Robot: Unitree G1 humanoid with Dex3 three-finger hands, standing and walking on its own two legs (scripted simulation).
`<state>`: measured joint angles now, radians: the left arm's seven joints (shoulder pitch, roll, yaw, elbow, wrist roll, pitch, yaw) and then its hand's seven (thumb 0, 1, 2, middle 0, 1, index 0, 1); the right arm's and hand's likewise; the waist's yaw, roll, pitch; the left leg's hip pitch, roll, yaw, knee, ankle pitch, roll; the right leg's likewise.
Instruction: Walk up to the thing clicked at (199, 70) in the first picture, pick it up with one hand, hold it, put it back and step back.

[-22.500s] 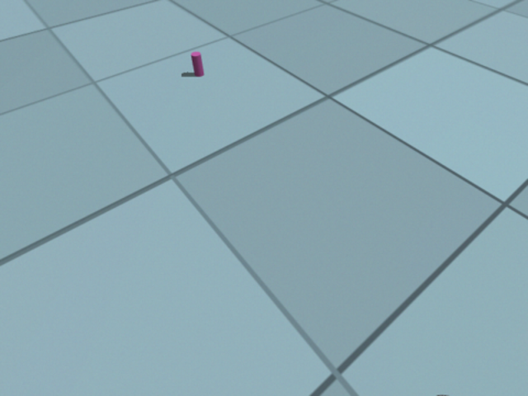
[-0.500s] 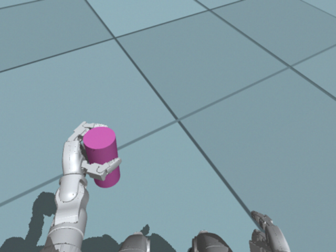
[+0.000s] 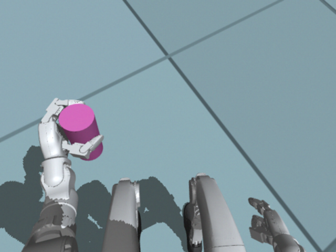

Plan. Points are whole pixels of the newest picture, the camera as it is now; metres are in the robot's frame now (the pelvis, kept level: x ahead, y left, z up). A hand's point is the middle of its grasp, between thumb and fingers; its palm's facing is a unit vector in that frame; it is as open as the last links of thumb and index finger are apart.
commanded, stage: crouch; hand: left
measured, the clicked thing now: (84, 135) +0.38 +0.21 -0.06
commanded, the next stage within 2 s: lower in 1.14 s
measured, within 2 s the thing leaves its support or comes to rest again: neither
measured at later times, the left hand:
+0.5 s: hand (95, 150) +0.38 +0.22 -0.22, palm faces +0.22 -0.97 -0.07, open 10.5 cm
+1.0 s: hand (100, 154) +0.39 +0.23 -0.31, palm faces +0.20 -0.98 -0.05, open 10.5 cm
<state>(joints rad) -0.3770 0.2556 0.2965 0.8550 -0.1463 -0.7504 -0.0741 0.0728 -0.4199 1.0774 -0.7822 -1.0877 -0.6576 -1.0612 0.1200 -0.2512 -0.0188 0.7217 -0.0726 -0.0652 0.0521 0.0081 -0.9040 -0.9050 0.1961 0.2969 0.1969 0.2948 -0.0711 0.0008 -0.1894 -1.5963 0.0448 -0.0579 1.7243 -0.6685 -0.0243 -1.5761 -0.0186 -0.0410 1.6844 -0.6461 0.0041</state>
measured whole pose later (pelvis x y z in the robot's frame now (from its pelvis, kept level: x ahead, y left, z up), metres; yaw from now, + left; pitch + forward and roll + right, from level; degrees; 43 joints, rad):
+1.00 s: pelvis -0.05 +0.00 -0.22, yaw -4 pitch +27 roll -7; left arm -0.55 0.44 0.47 1.06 -0.08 -0.83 -0.08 0.07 -0.41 1.09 -0.76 -1.11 -0.64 -1.08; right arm 0.04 -0.30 0.10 0.77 -0.17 -0.02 0.11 0.00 -0.91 -0.91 0.20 0.30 0.20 0.30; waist -0.16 -0.06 0.01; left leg -2.24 0.01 -0.16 2.45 -0.69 -0.04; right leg -2.19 -0.01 -0.08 2.36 -0.65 0.02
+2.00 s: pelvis -0.06 +0.02 -0.26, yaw -10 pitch +16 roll -14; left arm -0.58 0.67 0.53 1.32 -0.06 -1.03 0.03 0.07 -0.41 1.09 -0.76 -1.11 -0.64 -1.08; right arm -0.13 -0.36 0.36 0.66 -0.31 -0.02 0.16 0.00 -0.92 -0.91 0.20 0.30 0.20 0.30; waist -0.24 -0.21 0.24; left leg -2.24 0.00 -0.30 2.63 -0.69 -0.03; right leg -2.13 0.03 -0.19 2.42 -0.60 0.06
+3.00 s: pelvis -0.06 +0.03 -0.26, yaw -13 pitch +11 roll -17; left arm -0.60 0.78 0.49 1.42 -0.06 -1.13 0.07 0.00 -0.45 0.32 -0.54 -0.45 -0.53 -0.45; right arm -0.16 -0.37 0.47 0.59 -0.35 -0.02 0.18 0.00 -0.90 -0.90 0.20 0.30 0.20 0.30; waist -0.24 -0.26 0.28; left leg -2.21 0.01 -0.37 2.67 -0.70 -0.01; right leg -2.07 0.06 -0.24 2.39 -0.57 0.07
